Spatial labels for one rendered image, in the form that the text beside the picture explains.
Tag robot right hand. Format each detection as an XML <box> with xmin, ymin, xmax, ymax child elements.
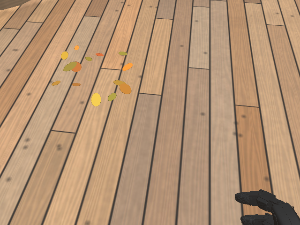
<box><xmin>234</xmin><ymin>189</ymin><xmax>300</xmax><ymax>225</ymax></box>

